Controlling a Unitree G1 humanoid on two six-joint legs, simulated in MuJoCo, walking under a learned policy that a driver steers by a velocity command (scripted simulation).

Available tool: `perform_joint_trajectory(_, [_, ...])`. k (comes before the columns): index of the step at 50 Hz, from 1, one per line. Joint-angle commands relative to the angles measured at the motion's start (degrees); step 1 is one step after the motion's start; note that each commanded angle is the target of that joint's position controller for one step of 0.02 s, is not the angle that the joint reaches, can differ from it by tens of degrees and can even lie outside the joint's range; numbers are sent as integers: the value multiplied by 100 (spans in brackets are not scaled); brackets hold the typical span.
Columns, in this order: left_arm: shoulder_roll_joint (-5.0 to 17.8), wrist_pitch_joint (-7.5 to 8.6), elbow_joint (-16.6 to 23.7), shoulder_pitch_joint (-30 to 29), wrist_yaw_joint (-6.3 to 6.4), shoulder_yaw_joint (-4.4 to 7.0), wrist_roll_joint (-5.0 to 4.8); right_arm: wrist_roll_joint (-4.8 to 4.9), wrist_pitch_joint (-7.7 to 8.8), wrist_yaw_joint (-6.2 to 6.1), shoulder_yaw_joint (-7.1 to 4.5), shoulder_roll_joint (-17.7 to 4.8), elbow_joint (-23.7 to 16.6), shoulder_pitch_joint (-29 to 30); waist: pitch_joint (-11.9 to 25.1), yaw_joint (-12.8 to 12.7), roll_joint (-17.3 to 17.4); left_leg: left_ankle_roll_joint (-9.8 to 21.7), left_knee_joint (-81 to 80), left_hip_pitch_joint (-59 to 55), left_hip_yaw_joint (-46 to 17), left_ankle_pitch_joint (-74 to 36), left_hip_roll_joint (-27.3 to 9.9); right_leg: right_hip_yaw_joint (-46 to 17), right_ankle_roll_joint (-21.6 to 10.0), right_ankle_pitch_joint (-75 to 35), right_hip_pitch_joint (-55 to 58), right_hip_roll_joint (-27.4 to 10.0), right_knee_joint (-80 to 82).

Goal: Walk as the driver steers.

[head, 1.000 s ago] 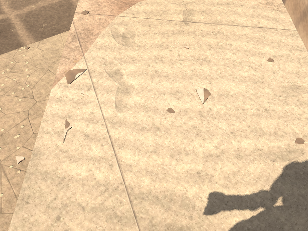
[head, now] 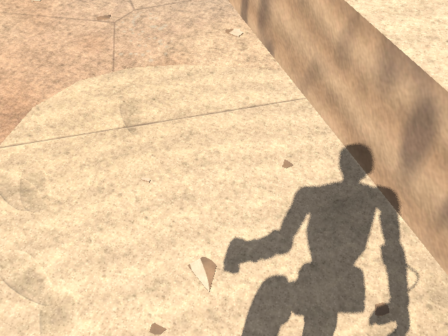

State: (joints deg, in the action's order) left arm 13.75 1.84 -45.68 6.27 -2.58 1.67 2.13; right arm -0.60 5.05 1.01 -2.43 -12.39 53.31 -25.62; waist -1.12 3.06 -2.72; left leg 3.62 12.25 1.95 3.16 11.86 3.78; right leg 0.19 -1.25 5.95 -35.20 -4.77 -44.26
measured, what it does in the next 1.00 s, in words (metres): walks ahead, turning left: right foot, then left foot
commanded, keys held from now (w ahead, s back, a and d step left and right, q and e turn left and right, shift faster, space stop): w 0.36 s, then w+q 0.64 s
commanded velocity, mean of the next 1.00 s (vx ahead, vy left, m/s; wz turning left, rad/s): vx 0.50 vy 0.00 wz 0.23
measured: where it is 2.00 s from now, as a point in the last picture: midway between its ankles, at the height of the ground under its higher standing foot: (176, 222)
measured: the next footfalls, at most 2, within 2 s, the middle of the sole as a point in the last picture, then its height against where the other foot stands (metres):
right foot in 0.16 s outside the picture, level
left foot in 0.72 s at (192, 323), level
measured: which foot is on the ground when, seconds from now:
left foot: down 0.00-0.18, up 0.20-0.70, down 0.72-1.00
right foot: up 0.00-0.14, down 0.16-0.74, up 0.76-1.00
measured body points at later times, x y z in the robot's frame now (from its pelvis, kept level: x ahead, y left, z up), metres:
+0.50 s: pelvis +0.26 -0.05 +0.00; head +0.27 -0.06 +0.45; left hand +0.23 +0.21 -0.13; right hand +0.38 -0.30 -0.13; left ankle +0.38 +0.11 -0.68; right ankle +0.20 -0.11 -0.75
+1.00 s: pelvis +0.52 +0.03 +0.00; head +0.55 +0.05 +0.45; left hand +0.59 +0.31 -0.12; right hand +0.63 -0.23 -0.13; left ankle +0.49 +0.06 -0.75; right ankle +0.68 -0.12 -0.67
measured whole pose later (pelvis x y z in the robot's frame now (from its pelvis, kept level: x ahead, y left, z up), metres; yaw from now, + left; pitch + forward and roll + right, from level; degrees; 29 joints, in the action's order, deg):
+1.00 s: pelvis +0.52 +0.03 +0.00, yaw +18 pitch +1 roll +0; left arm 14.6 2.0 -44.9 7.5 -0.8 2.1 2.7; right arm 0.0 2.5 0.6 -4.1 -15.1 50.7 -20.7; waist -2.3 1.7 -1.9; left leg 7.7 17.9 7.5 -3.1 10.9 8.3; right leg -2.5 2.6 10.7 -37.2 -7.4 -54.7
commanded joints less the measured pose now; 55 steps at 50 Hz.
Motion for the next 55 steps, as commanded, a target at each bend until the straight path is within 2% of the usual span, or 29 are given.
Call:
perform_joint_trajectory(1, [195, 91, 503, -675, 4, -34, -46, -7, 71, -21, -167, -860, -222, -141, -216, 2, 769, 657, -352, 206, -697, -2111, -1411, 334, -3, -301, 304, 163, 704])
perform_joint_trajectory(5, [355, 141, 577, -720, 71, 15, -36, -31, 6, -75, -179, -949, -109, -193, -234, -107, 777, 568, 146, -260, -776, -2916, -1695, 374, -261, 226, 764, 349, 1231])
perform_joint_trajectory(7, [476, 218, 229, 309, 149, 109, 31, 0, -41, -99, -177, -985, -66, -101, 262, -601, 605, 403, 1436, -237, -487, -3997, -1467, 489, -480, 246, 2127, 657, 1869])
perform_joint_trajectory(8, [745, 283, -43, 1233, 211, 211, 127, 25, -44, -108, -131, -865, -133, -78, 854, -938, 393, 280, 2576, 474, -290, -3286, -1226, 23, -692, 302, 3487, 236, 1884])
perform_joint_trajectory(9, [1324, 301, -111, 2002, 283, 352, 247, 158, -31, -77, 2, -388, -448, -207, 1639, -1069, -627, 32, 4541, 2164, 130, -819, -614, -2163, -1180, 1014, 5076, -1430, 2148])
perform_joint_trajectory(10, [1443, 201, -192, 1998, 253, 416, 17, 97, -60, -99, -95, -621, -406, -412, 1832, -912, -1089, 35, 5644, 3182, -222, 1804, -59, -3870, -1581, 999, 5190, -2008, 2821])
perform_joint_trajectory(11, [1096, 158, -133, 1473, 226, 340, -106, -18, -105, -109, -169, -852, -409, -44, 940, -709, -389, 91, 5916, 3574, -561, 1456, -446, -3107, -1467, 1197, 4518, -1708, 2850])
perform_joint_trajectory(12, [743, 184, -78, 1064, 201, 249, -122, -30, -79, -58, -130, -703, -469, 259, 367, -586, -144, 90, 5718, 3560, -576, 1029, -638, -2422, -1358, 968, 3761, -1431, 3051])
perform_joint_trajectory(13, [540, 218, -82, 835, 191, 194, -107, -20, -94, -30, -115, -592, -458, 345, 97, -403, -94, 72, 5362, 3323, -542, 750, -818, -1895, -1143, 735, 3228, -1117, 3287])
perform_joint_trajectory(14, [441, 258, -147, 793, 208, 163, -126, -103, -158, -2, -118, -575, -442, 325, -38, -261, -205, 6, 5125, 3089, -518, 633, -915, -1543, -1017, 401, 2863, -905, 3427])
perform_joint_trajectory(16, [458, 349, -265, 934, 219, 169, -125, -161, -268, 70, -102, -472, -367, 234, 17, -151, -159, -99, 5027, 2847, -412, 408, -917, -1168, -1021, -233, 2666, -738, 3584])
perform_joint_trajectory(18, [571, 410, -409, 1149, 217, 204, -173, -164, -315, 110, -113, -467, -453, 534, -69, -129, -59, -196, 4818, 3141, -344, 99, -993, -929, -1091, -534, 2739, -694, 3742])
perform_joint_trajectory(22, [564, 426, -595, 1528, 231, 204, -127, -88, -350, 125, -100, -444, -673, 1363, -315, -327, 1, -274, 4166, 3773, -470, -627, -958, -347, -991, -769, 3028, -655, 3922])
perform_joint_trajectory(26, [549, 455, -714, 1708, 267, 173, -119, -82, -322, 148, -29, -355, -876, 1998, -422, -462, -33, -187, 3192, 3648, -284, -1267, -776, 226, -816, -1290, 3269, -634, 3900])
perform_joint_trajectory(30, [593, 428, -906, 2015, 358, 158, -88, -121, -290, 185, 24, -330, -1138, 2552, -535, -613, -32, 61, 2452, 3560, 111, -1063, -663, 573, -726, -2121, 3942, -823, 3592])
perform_joint_trajectory(33, [795, 369, -941, 1911, 424, 190, -61, -141, -282, 161, -27, -431, -1136, 2267, -244, -398, -213, 392, 2198, 2909, 482, -285, -250, 862, -602, -4457, 4372, -911, 2592])
perform_joint_trajectory(34, [882, 324, -940, 1867, 438, 213, -43, -155, -274, 138, -77, -520, -1036, 1859, 27, -216, -277, 533, 2147, 2446, 583, 12, -32, 955, -574, -5191, 4432, -918, 1875])
perform_joint_trajectory(35, [954, 268, -915, 1837, 444, 232, -45, -179, -240, 119, -155, -643, -839, 1187, 424, 56, -253, 683, 1874, 1645, 577, 34, 156, 1058, -518, -5172, 4250, -880, 854])
perform_joint_trajectory(36, [960, 251, -800, 1728, 442, 226, -77, -256, -208, 70, -292, -937, -577, 265, 920, 490, -26, 961, 1598, 219, 3, -29, -127, 1135, -383, -4041, 3283, -758, -552])
perform_joint_trajectory(37, [457, 303, -429, 1942, 345, 113, -218, -288, -230, -17, -514, -1671, -589, -189, 1669, 421, 1189, 1793, 1531, -1735, -2624, -6, -1851, 1231, -81, -606, 1031, 12, -2879])
perform_joint_trajectory(38, [687, 360, -263, 1597, 295, 186, -148, -64, -293, 1, -521, -1705, -610, -40, 1964, 328, 1107, 2191, 632, -2109, -4706, -525, -2463, 146, -14, 2375, -186, 797, -3892])
perform_joint_trajectory(39, [678, 404, -97, 1043, 259, 178, -102, 24, -332, -24, -500, -1594, -576, 288, 1100, 245, 615, 1969, 543, -1500, -3720, -448, -2223, -316, -69, 1825, -719, 338, -3830])
perform_joint_trajectory(40, [629, 463, -41, 943, 241, 144, -134, 29, -337, -42, -418, -1258, -598, 594, 488, 55, 325, 1713, 375, -643, -3083, -745, -2043, -251, -65, 1362, -604, 106, -3312])
perform_joint_trajectory(41, [597, 438, -68, 961, 246, 154, -103, 24, -327, -54, -355, -1041, -617, 824, 104, -184, 131, 1462, 234, 44, -2602, -1177, -1732, -234, -24, 1242, -295, -48, -2814])
perform_joint_trajectory(42, [569, 328, -59, 1052, 250, 147, -3, 65, -304, -75, -311, -911, -622, 976, -21, -385, 197, 1321, 124, 547, -2224, -1495, -1460, -235, 73, 1217, 64, -135, -2482])
perform_joint_trajectory(44, [479, 119, -44, 1164, 211, 135, 85, 78, -201, -63, -294, -911, -642, 955, 93, -501, 346, 1288, 42, 870, -1891, -1906, -1196, -147, 222, 1169, 386, -139, -2137])
perform_joint_trajectory(46, [440, 30, 90, 923, 183, 130, 80, 76, -150, -58, -338, -1082, -610, 782, 58, -483, 414, 1273, -61, 974, -1760, -1952, -1052, -51, 349, 860, 237, -140, -1721])
perform_joint_trajectory(49, [474, 9, 391, 132, 171, 130, 58, 72, -163, -61, -355, -1127, -576, 423, -132, -225, 526, 1121, -145, 794, -1839, -1770, -949, -10, 477, 186, -230, -138, -888])
perform_joint_trajectory(55, [477, 74, 809, -948, 114, 53, -10, 21, -207, -114, -377, -1188, -562, -147, -119, 213, 638, 976, 247, -61, -2121, -2205, -972, -55, 440, -444, -441, 157, 420])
